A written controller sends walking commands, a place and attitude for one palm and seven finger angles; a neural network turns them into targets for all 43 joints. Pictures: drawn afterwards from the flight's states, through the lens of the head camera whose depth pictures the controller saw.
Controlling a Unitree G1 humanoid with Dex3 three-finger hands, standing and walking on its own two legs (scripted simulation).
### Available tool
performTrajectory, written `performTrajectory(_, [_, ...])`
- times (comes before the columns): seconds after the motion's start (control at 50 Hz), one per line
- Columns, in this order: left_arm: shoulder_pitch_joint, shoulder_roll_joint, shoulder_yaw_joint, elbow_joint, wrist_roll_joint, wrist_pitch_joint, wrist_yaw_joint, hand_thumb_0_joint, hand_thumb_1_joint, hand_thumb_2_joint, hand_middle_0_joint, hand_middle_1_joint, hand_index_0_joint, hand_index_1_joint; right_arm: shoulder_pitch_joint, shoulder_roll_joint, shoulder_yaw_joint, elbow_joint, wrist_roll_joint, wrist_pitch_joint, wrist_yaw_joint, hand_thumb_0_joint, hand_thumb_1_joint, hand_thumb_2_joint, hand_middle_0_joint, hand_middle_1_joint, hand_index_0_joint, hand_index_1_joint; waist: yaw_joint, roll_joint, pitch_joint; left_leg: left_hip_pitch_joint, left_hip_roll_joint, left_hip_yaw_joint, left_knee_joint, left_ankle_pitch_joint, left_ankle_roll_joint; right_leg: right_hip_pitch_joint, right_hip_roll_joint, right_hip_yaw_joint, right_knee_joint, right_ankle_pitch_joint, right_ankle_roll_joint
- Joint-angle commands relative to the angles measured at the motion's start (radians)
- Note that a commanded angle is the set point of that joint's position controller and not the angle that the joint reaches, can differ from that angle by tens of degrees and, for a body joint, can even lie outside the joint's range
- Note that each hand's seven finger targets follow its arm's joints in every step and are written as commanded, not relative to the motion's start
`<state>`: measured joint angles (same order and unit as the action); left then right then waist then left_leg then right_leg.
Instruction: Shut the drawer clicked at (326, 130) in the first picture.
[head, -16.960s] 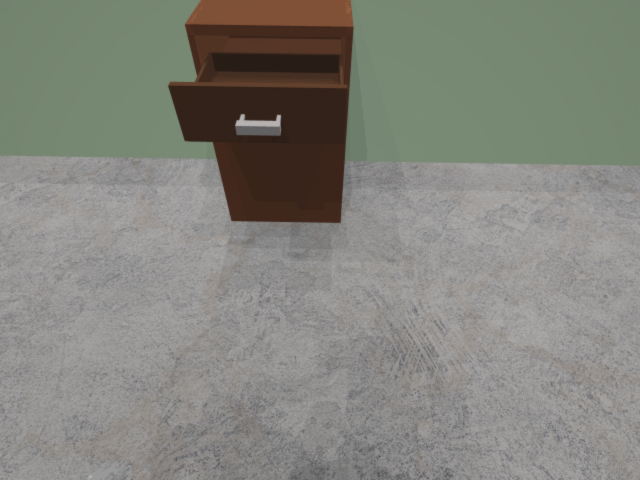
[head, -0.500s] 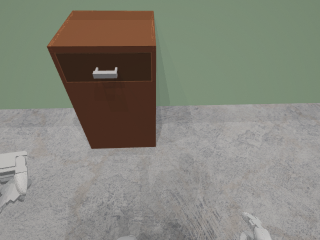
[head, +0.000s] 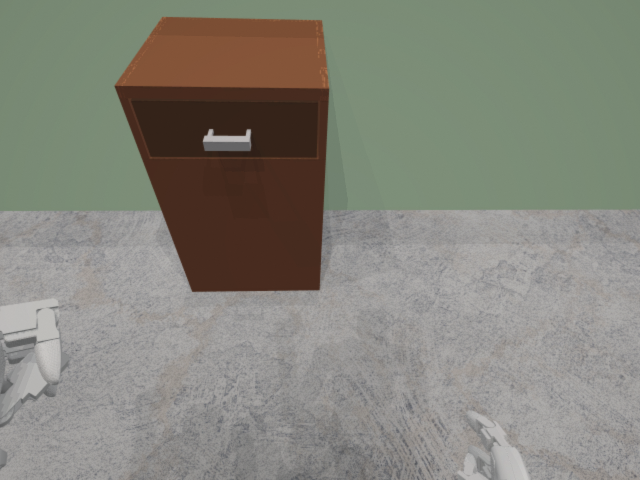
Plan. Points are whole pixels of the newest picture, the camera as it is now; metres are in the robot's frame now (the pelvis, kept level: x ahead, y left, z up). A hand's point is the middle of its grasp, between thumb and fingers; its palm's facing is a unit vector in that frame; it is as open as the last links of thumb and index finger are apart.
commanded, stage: stop stepping back and stand still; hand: left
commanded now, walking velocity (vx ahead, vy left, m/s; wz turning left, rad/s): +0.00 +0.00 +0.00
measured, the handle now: (228, 138) +0.86 +0.28 -0.07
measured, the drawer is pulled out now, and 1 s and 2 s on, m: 0.00 0.00 0.00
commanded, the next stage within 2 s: let the arm hang, fingers relaxed in 0.18 s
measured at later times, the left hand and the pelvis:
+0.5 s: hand out of the picture +0.13 +0.23 -0.13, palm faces +0.01 -0.96 -0.29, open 3.0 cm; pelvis +0.00 +0.02 -0.01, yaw +1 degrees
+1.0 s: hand out of the picture -0.03 +0.19 -0.17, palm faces +0.05 -0.98 -0.21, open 6.7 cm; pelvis +0.00 +0.01 +0.00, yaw +1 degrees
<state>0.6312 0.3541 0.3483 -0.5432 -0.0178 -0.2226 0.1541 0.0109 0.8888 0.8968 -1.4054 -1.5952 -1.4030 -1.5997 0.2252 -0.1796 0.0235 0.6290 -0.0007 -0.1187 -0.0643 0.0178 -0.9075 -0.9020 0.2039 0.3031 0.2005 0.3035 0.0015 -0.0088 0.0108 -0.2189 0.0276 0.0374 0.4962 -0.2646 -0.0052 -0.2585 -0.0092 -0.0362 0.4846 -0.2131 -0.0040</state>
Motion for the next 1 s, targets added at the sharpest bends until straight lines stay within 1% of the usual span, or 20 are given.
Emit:
performTrajectory(0.0, [-0.036,0.147,0.108,-0.203,-0.014,-0.055,0.021,0.0,0.9,0.9,-1.4,-1.6,-1.4,-1.6,-0.095,-0.134,-0.056,-0.159,0.0,-0.049,-0.006,0.0,-0.9,-0.9,0.2,0.3,0.2,0.3,-0.003,0.065,-0.061,-0.072,0.065,-0.072,-0.138,0.103,0.04,0.126,-0.026,0.055,-0.055,0.132,0.01])
performTrajectory(0.1, [-0.025,0.144,0.101,-0.196,-0.018,-0.048,0.017,0.0,0.9,0.9,-1.4,-1.6,-1.4,-1.6,-0.1,-0.133,-0.057,-0.164,0.0,-0.039,-0.003,0.0,-0.9,-0.9,0.2,0.3,0.2,0.3,-0.005,0.051,-0.07,-0.051,0.04,-0.048,-0.117,0.104,0.026,0.129,-0.037,0.073,-0.096,0.157,0.005])
performTrajectory(0.18, [-0.02,0.15,0.105,-0.214,-0.018,-0.045,0.018,0.0,0.9,0.9,-1.4,-1.6,-1.4,-1.6,-0.107,-0.133,-0.057,-0.174,0.0,-0.03,-0.006,0.0,-0.9,-0.9,0.2,0.3,0.2,0.3,-0.002,0.085,-0.073,-0.048,0.042,-0.054,-0.139,0.128,0.023,0.144,-0.027,0.053,-0.089,0.165,0.008])
performTrajectory(0.24, [-0.021,0.154,0.109,-0.226,-0.021,-0.045,0.017,0.0,0.9,0.9,-1.4,-1.6,-1.4,-1.6,-0.11,-0.132,-0.058,-0.182,0.002,-0.025,-0.01,0.0,-0.9,-0.9,0.2,0.3,0.2,0.3,-0.002,0.065,-0.073,-0.046,0.043,-0.056,-0.141,0.15,0.02,0.154,-0.025,0.044,-0.087,0.187,0.01])
performTrajectory(0.26, [-0.156,0.067,-0.261,0.631,0.074,0.109,-0.131,0.0,0.9,0.9,-1.4,-1.6,-1.4,-1.6,-0.158,-0.34,-0.127,0.071,0.007,-0.062,0.085,0.0,-0.9,-0.9,0.2,0.3,0.2,0.3,-0.038,0.063,0.014,-0.122,0.05,-0.072,0.035,0.299,0.027,-0.004,-0.108,0.016,0.061,0.314,-0.016])
performTrajectory(0.28, [-0.141,0.04,-0.225,0.661,0.056,0.179,-0.148,0.0,0.9,0.9,-1.36,-1.557,-1.36,-1.557,-0.072,-0.253,-0.117,0.057,0.013,0.006,0.086,0.0,-0.9,-0.9,0.2,0.3,0.2,0.3,-0.019,0.049,-0.083,-0.032,0.056,-0.051,0.037,0.321,0.019,-0.019,-0.108,0.072,0.03,0.271,-0.026])
performTrajectory(0.3, [-0.169,0.007,-0.24,0.69,0.054,0.194,-0.151,0.0,0.9,0.9,-1.32,-1.513,-1.32,-1.513,-0.044,-0.217,-0.1,0.048,0.003,0.029,0.083,0.0,-0.9,-0.9,0.2,0.3,0.2,0.3,-0.02,0.013,-0.107,-0.044,0.063,-0.073,0.041,0.255,0.035,-0.026,-0.104,0.042,0.039,0.175,-0.028])
performTrajectory(0.34, [-0.247,0.01,-0.256,0.78,0.057,0.204,-0.152,0.0,0.9,0.9,-1.24,-1.427,-1.24,-1.427,-0.042,-0.216,-0.088,0.039,-0.01,0.055,0.076,0.0,-0.9,-0.9,0.2,0.3,0.2,0.3,-0.013,-0.105,-0.09,-0.089,0.072,-0.118,0.018,0.239,0.062,-0.002,-0.086,0.031,0.055,0.136,-0.029])
performTrajectory(0.38, [-0.306,0.029,-0.262,0.909,0.059,0.212,-0.15,0.0,0.9,0.9,-1.16,-1.34,-1.16,-1.34,-0.05,-0.225,-0.083,0.059,-0.021,0.072,0.07,0.0,-0.9,-0.9,0.2,0.3,0.2,0.3,-0.006,-0.183,-0.087,-0.091,0.052,-0.117,0.024,0.229,0.063,0.031,-0.104,0.056,0.036,0.185,-0.041])
performTrajectory(0.4, [-0.33,0.037,-0.267,0.981,0.057,0.216,-0.147,0.0,0.9,0.9,-1.12,-1.297,-1.12,-1.297,-0.05,-0.226,-0.083,0.079,-0.023,0.082,0.067,0.0,-0.9,-0.9,0.2,0.3,0.2,0.3,-0.006,-0.176,-0.09,-0.071,0.043,-0.108,0.023,0.23,0.058,0.041,-0.116,0.065,0.025,0.206,-0.047])
performTrajectory(0.42, [-0.353,0.04,-0.274,1.047,0.055,0.224,-0.143,0.0,0.9,0.9,-1.08,-1.253,-1.08,-1.253,-0.047,-0.216,-0.077,0.094,-0.024,0.092,0.065,0.0,-0.9,-0.9,0.2,0.3,0.2,0.3,-0.006,-0.123,-0.071,-0.071,0.039,-0.11,0.003,0.223,0.053,0.038,-0.114,0.069,0.025,0.184,-0.05])
performTrajectory(0.48, [-0.38,0.019,-0.3,1.234,0.045,0.234,-0.137,0.0,0.9,0.9,-0.96,-1.123,-0.96,-1.123,-0.053,-0.18,-0.054,0.171,-0.026,0.107,0.06,0.0,-0.9,-0.9,0.2,0.3,0.2,0.3,0.005,0.084,-0.038,-0.083,0.057,-0.121,-0.083,0.173,0.05,0.067,-0.089,0.062,-0.009,0.062,-0.027])
performTrajectory(0.54, [-0.368,-0.002,-0.311,1.377,0.04,0.232,-0.136,0.0,0.9,0.9,-0.84,-0.993,-0.84,-0.993,-0.023,-0.153,-0.047,0.24,-0.02,0.115,0.052,0.0,-0.9,-0.9,0.2,0.3,0.2,0.3,0.008,0.108,-0.017,-0.083,0.06,-0.122,-0.12,0.079,0.044,0.082,-0.085,0.066,-0.066,0.0,-0.025])
performTrajectory(0.58, [-0.354,-0.015,-0.313,1.445,0.034,0.23,-0.134,0.0,0.9,0.9,-0.76,-0.907,-0.76,-0.907,0.009,-0.136,-0.045,0.281,-0.02,0.119,0.047,0.0,-0.9,-0.9,0.2,0.3,0.2,0.3,0.008,0.184,-0.01,-0.079,0.061,-0.12,-0.142,0.034,0.044,0.092,-0.084,0.06,-0.087,-0.009,-0.03])
performTrajectory(0.6, [-0.345,-0.015,-0.313,1.475,0.033,0.227,-0.135,0.0,0.9,0.9,-0.72,-0.863,-0.72,-0.863,0.023,-0.13,-0.046,0.299,-0.019,0.119,0.046,0.0,-0.9,-0.9,0.2,0.3,0.2,0.3,0.01,0.178,-0.012,-0.073,0.059,-0.119,-0.142,0.029,0.044,0.098,-0.087,0.061,-0.099,-0.001,-0.032])
performTrajectory(0.64, [-0.338,-0.023,-0.314,1.522,0.033,0.223,-0.134,0.0,0.9,0.9,-0.64,-0.777,-0.64,-0.777,0.069,-0.119,-0.049,0.332,-0.017,0.121,0.042,0.0,-0.9,-0.9,0.2,0.3,0.2,0.3,0.004,0.108,-0.019,-0.04,0.064,-0.114,-0.133,0.055,0.044,0.095,-0.091,0.052,-0.114,0.018,-0.034])
performTrajectory(0.68, [-0.333,-0.036,-0.32,1.559,0.03,0.222,-0.133,0.0,0.9,0.9,-0.56,-0.69,-0.56,-0.69,0.098,-0.11,-0.05,0.366,-0.015,0.123,0.039,0.0,-0.9,-0.9,0.2,0.3,0.2,0.3,0.0,0.071,0.004,-0.027,0.066,-0.11,-0.136,0.058,0.044,0.076,-0.091,0.047,-0.125,0.012,-0.035])
performTrajectory(0.86, [-0.287,-0.078,-0.328,1.652,0.028,0.219,-0.121,0.0,0.9,0.9,-0.2,-0.3,-0.2,-0.3,0.184,-0.055,-0.047,0.457,-0.011,0.121,0.03,0.0,-0.9,-0.9,0.2,0.3,0.2,0.3,-0.005,0.0,0.051,-0.001,0.065,-0.088,-0.144,0.093,0.047,0.049,-0.094,0.038,-0.131,0.008,-0.035])
performTrajectory(0.92, [-0.275,-0.088,-0.327,1.661,0.029,0.221,-0.117,0.0,0.9,0.9,-0.2,-0.3,-0.2,-0.3,0.184,-0.043,-0.048,0.468,-0.01,0.12,0.029,0.0,-0.9,-0.9,0.2,0.3,0.2,0.3,0.001,0.018,0.075,-0.012,0.062,-0.087,-0.148,0.074,0.046,0.035,-0.088,0.042,-0.132,-0.013,-0.032])
performTrajectory(0.98, [-0.275,-0.105,-0.323,1.664,0.03,0.219,-0.116,0.0,0.9,0.9,-0.2,-0.3,-0.2,-0.3,0.191,-0.022,-0.048,0.476,-0.013,0.119,0.028,0.0,-0.9,-0.9,0.2,0.3,0.2,0.3,-0.001,-0.01,0.084,-0.015,0.056,-0.079,-0.147,0.069,0.045,0.03,-0.091,0.045,-0.137,-0.021,-0.034])
